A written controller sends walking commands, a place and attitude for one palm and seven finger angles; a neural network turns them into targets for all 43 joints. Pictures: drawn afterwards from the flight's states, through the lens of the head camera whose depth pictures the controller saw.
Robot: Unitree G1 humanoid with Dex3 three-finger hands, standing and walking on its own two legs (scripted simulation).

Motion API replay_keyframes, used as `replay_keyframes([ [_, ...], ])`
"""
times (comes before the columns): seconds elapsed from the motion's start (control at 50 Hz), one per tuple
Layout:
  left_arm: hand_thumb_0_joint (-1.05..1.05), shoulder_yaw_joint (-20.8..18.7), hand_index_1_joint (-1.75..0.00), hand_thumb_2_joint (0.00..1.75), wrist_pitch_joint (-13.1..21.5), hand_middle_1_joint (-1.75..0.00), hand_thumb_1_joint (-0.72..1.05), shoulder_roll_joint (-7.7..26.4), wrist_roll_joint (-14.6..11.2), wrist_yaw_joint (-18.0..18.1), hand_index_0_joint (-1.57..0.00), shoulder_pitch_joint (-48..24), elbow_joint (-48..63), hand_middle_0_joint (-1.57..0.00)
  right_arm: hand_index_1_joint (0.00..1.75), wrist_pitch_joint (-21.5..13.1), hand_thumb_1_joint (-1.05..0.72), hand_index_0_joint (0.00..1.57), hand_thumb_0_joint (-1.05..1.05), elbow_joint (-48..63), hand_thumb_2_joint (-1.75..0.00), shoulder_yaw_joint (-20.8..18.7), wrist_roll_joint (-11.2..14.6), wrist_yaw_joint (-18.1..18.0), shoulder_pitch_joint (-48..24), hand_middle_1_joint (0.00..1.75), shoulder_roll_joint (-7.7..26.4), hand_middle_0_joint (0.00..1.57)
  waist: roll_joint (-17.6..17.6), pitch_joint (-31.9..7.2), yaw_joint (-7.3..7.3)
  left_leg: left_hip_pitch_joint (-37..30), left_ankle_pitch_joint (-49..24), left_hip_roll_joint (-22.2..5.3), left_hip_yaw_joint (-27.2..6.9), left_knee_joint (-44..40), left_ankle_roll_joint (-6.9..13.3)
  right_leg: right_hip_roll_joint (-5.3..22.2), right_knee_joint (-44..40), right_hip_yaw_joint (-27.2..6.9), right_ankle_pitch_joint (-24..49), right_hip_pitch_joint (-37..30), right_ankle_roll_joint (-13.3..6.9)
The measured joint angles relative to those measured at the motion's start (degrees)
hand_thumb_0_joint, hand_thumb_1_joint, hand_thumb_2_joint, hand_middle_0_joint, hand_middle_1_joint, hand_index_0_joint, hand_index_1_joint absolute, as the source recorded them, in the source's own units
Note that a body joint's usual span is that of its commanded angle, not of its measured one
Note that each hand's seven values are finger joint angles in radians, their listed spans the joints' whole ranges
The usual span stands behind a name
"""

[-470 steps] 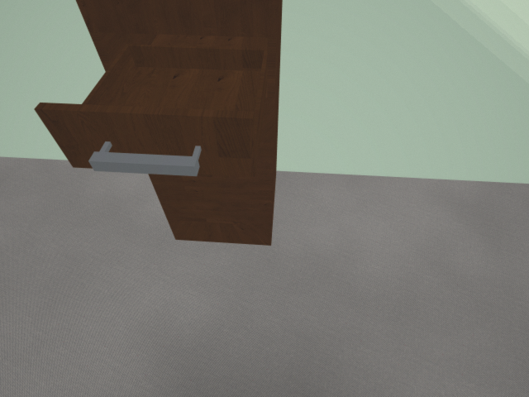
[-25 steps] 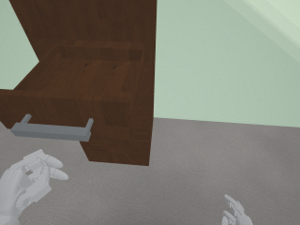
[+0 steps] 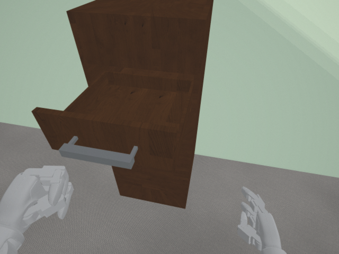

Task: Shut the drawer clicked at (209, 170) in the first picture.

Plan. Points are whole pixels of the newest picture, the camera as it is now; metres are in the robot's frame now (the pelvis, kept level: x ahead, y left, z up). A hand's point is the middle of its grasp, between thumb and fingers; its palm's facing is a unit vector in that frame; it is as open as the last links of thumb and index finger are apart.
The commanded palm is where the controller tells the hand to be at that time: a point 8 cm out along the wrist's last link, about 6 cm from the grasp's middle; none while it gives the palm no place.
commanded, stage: raise the hand and make a fist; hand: left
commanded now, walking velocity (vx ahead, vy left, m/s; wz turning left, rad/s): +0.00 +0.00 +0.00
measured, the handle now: (100, 149) +0.33 +0.24 +0.08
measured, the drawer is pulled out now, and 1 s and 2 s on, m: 0.29 0.29 0.29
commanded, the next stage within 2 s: bring the fist close to the handle in 0.54 s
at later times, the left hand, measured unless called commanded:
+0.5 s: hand (59, 198) +0.15 +0.21 +0.17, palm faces +0.03 -0.98 -0.21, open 3.3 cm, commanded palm +0.10 +0.26 +0.18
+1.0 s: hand (71, 188) +0.18 +0.22 +0.14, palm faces +0.01 -0.99 -0.12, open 3.3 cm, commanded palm +0.14 +0.27 +0.14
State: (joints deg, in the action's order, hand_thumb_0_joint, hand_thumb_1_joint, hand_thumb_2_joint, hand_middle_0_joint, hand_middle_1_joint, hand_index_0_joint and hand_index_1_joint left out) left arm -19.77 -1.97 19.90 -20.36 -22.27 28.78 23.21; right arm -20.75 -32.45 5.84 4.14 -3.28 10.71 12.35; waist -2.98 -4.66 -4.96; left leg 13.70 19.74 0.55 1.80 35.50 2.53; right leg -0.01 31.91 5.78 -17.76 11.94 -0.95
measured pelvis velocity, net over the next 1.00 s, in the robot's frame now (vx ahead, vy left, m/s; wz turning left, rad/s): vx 0.00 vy -0.01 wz -0.02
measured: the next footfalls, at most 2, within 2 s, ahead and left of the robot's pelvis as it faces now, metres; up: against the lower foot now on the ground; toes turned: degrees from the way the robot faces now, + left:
none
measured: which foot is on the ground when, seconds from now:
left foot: down 0.00-1.00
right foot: down 0.00-1.00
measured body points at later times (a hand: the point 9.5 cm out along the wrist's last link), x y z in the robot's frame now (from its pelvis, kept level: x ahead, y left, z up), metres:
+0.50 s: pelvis -0.01 -0.03 +0.01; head -0.07 -0.05 +0.45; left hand +0.14 +0.26 +0.19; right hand +0.18 -0.25 -0.04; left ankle +0.00 +0.08 -0.73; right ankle +0.00 -0.11 -0.73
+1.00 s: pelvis +0.00 -0.01 +0.00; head -0.03 -0.02 +0.45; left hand +0.18 +0.27 +0.15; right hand +0.19 -0.24 -0.04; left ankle +0.00 +0.08 -0.73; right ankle +0.00 -0.11 -0.73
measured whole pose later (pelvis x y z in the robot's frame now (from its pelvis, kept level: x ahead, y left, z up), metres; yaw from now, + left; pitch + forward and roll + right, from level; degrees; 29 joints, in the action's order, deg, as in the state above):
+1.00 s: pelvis +0.00 -0.01 +0.00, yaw -1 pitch -3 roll -1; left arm -22.8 -0.6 19.8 -21.4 -24.0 24.1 14.7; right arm -22.8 -36.9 3.8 3.6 -4.5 14.0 14.7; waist -2.6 -3.0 -3.0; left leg 11.2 18.4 -0.2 2.4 32.1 1.6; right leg -0.9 29.7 5.0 -16.8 10.3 -1.9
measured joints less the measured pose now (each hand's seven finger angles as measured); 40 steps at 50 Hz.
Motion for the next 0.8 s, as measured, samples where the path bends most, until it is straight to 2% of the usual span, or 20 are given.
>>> replay_keyframes([
  [0.08, 0.02, -0.94, -1.58, 0.9, -2.51, -1.57, 0.9, 0.75, -0.64, -0.67, -1.38, 0.55, 2.61, -1.38, 0.3, 0.26, -0.9, 0.2, 0.02, -0.46, -0.9, 0.77, -0.18, 0.17, 0.18, 0.3, 0.24, 0.2, -0.04, 0.47, -0.45, -1.61, -1.03, 0.05, -0.03, -1.87, -0.16, -0.05, -1.63, 0.01, 0.87, -1.5, -0.16],
  [0.2, 0.02, -4.7, -1.6, 0.9, -3.76, -1.59, 0.89, 2.69, -2.28, -0.72, -1.4, -1.12, 3.91, -1.39, 0.3, 0.85, -0.9, 0.21, 0.02, -2.16, -0.9, 0.92, 0.14, -0.35, 1.14, 0.3, 1.2, 0.2, -0.14, 0.95, -1.02, -3.3, -2.27, -0.14, -0.48, -3.71, -0.67, -0.34, -3.31, 0.43, 1.81, -3.24, -0.69],
  [0.28, 0.02, -6.44, -1.6, 0.9, -5.22, -1.59, 0.89, 2.32, -3.33, -1.47, -1.4, -3.35, 0.29, -1.4, 0.3, 1.52, -0.9, 0.21, 0.02, -3.14, -0.9, 0.66, 0.72, -0.78, 1.21, 0.3, 2.08, 0.2, -0.67, 1.37, -0.65, -3.67, -3.04, -0.43, -0.67, -4.44, -1.04, -0.67, -3.96, 0.63, 2.43, -3.58, -1.1],
  [0.36, 0.02, -5.0, -1.6, 0.9, -6.69, -1.59, 0.9, 1.46, -2.56, -2.11, -1.4, -3.29, -1.19, -1.4, 0.3, 1.46, -0.9, 0.2, 0.02, -3.16, -0.9, 0.06, 0.82, -0.96, 1.55, 0.3, 2.94, 0.2, -1.05, 1.8, 0.08, -3.6, -3.43, -0.9, -0.57, -4.59, -1.41, -1.13, -4.02, 0.52, 2.79, -3.36, -1.53],
  [0.44, 0.02, -4.35, -1.6, 0.9, -5.42, -1.59, 0.89, 2.78, -1.94, -1.84, -1.4, -1.96, -0.58, -1.4, 0.3, 0.82, -0.9, 0.2, 0.02, -3.32, -0.9, -0.55, 0.58, -1.16, 2.37, 0.3, 3.09, 0.2, -0.58, 1.67, 0.76, -3.62, -3.41, -1.59, -0.5, -4.49, -1.99, -1.82, -4.03, 0.42, 2.82, -3.32, -2.1],
  [0.54, 0.02, -8.49, -1.6, 0.9, -2.6, -1.59, 0.89, 4.69, -3.72, -1.05, -1.4, -2.2, -2.64, -1.4, 0.3, 0.27, -0.9, 0.2, 0.02, -3.99, -0.9, -1.24, 0.77, -1.77, 3.17, 0.3, 3.59, 0.2, -0.98, 1.49, 1.19, -3.77, -2.83, -2.67, -0.67, -3.78, -2.72, -2.92, -4.54, 0.49, 2.88, -3.93, -2.6],
  [0.64, 0.02, -11.28, -1.6, 0.9, -2.64, -1.59, 0.89, 4.76, -4.57, -2.14, -1.4, -3.34, -7.14, -1.4, 0.3, 0.22, -0.9, 0.2, 0.02, -4.68, -0.9, -1.86, 1.28, -2.19, 3.41, 0.3, 4.88, 0.2, -2.13, 1.16, 1.17, -3.18, -2.31, -3.12, -0.73, -3.04, -2.9, -3.35, -4.55, 0.48, 2.77, -3.63, -2.26],
  [0.72, 0.02, -9.67, -1.6, 0.9, -2.93, -1.6, 0.89, 3.93, -3.94, -3.44, -1.4, -3.86, -9.86, -1.4, 0.3, 0.11, -0.9, 0.2, 0.02, -4.95, -0.9, -2.41, 1.24, -2.42, 3.25, 0.3, 5.5, 0.2, -2.23, 1.3, 1.23, -2.12, -1.91, -2.88, -0.74, -2.27, -2.68, -3.07, -3.62, 0.49, 2.29, -2.54, -2.02],
  [0.8, 0.02, -7.08, -1.6, 0.9, -1.81, -1.6, 0.89, 2.59, -3.3, -4.37, -1.4, -5.18, -11.74, -1.4, 0.3, -0.54, -0.9, 0.2, 0.02, -5.24, -0.9, -2.58, 0.76, -2.56, 3.07, 0.3, 5.48, 0.2, -1.51, 1.9, 1.34, -1.51, -1.52, -2.41, -0.68, -1.74, -2.26, -2.58, -2.76, 0.45, 1.78, -1.82, -1.88],
])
